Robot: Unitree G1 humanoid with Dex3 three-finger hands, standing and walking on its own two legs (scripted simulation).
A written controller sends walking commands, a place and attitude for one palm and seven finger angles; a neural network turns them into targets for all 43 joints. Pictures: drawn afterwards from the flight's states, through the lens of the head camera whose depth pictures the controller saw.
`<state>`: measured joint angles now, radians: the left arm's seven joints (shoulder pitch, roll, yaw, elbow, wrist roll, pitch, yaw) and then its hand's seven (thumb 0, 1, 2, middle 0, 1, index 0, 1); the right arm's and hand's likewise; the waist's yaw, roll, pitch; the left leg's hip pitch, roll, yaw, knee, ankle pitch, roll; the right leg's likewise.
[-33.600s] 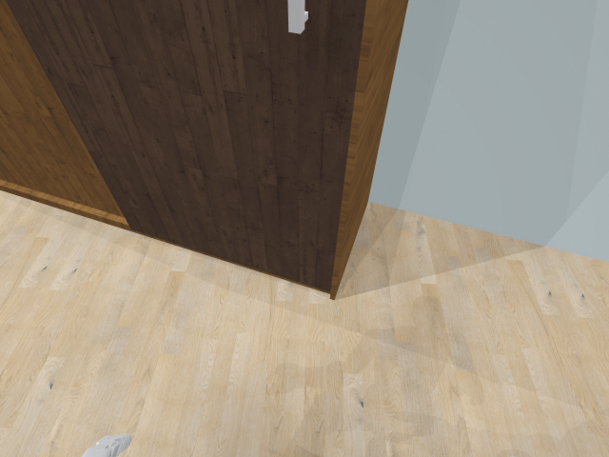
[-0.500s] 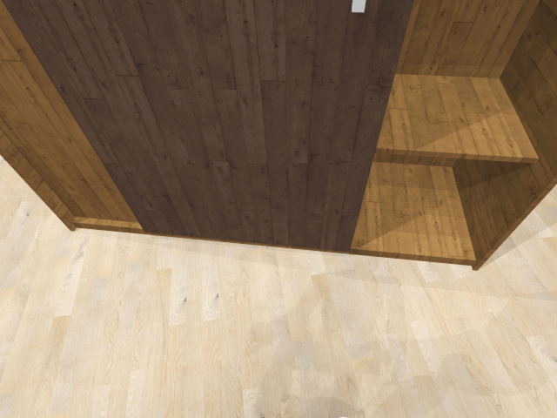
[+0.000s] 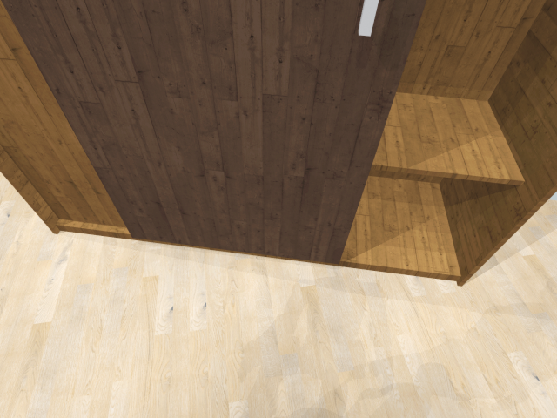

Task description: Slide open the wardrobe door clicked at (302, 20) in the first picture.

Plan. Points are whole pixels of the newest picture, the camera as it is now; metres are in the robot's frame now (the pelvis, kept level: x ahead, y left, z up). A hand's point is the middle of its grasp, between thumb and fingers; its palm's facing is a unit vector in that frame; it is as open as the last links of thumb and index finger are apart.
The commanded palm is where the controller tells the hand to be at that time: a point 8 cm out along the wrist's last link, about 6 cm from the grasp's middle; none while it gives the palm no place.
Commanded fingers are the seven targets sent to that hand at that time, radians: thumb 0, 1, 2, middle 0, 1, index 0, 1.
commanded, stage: let the arm hang, fingers relaxed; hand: right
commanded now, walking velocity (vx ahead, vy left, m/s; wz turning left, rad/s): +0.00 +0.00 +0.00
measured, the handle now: out of the picture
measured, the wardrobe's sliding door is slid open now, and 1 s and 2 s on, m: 0.49 0.49 0.49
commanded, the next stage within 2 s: look to check the result in 0.28 s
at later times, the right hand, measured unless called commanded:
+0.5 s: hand out of the picture +0.04 -0.18 -0.17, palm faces -0.03 +0.98 -0.21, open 7.4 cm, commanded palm none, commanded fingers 0.00 -0.90 -0.90 0.20 0.30 0.20 0.30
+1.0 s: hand out of the picture +0.04 -0.17 -0.18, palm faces -0.02 +0.98 -0.19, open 7.4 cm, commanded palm none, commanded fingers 0.00 -0.90 -0.90 0.20 0.30 0.20 0.30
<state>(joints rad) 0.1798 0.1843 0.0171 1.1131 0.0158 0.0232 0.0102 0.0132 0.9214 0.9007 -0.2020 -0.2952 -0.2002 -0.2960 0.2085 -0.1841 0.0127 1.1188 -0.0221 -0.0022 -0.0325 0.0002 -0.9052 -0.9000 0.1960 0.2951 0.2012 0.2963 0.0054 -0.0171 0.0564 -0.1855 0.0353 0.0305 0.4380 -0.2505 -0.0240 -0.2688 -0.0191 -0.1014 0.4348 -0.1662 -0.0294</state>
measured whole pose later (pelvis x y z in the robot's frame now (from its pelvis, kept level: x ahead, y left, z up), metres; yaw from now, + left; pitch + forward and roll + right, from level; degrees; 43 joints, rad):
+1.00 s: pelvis +0.03 +0.00 +0.00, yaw +0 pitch -1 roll +0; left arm 0.19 0.17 0.00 1.16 0.01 0.01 0.02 0.01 0.91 0.90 -0.20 -0.29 -0.20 -0.30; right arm 0.23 -0.16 0.01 1.15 -0.02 -0.01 -0.04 0.00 -0.90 -0.90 0.20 0.30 0.20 0.30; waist 0.00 0.01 0.05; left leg -0.09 0.04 0.02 0.36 -0.25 -0.03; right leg -0.18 -0.01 -0.11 0.38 -0.18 -0.03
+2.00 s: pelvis +0.02 +0.00 +0.00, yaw +0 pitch -1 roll +0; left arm 0.20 0.17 0.01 1.16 0.01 0.01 0.02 0.01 0.91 0.90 -0.20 -0.29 -0.20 -0.30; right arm 0.23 -0.18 0.01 1.15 -0.02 -0.01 -0.04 0.00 -0.90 -0.90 0.20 0.30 0.20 0.30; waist 0.01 0.01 0.06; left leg -0.09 0.03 0.02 0.35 -0.24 -0.03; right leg -0.18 -0.02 -0.11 0.37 -0.17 -0.02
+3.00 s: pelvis +0.02 +0.00 +0.00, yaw +0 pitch -1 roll +0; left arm 0.21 0.16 0.01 1.16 0.01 0.01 0.02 0.01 0.91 0.90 -0.20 -0.29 -0.20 -0.30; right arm 0.24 -0.17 0.01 1.15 -0.02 -0.01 -0.04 0.00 -0.90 -0.90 0.20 0.30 0.20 0.30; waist 0.01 0.01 0.06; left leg -0.10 0.03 0.03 0.35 -0.24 -0.02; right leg -0.19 -0.02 -0.10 0.37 -0.16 -0.02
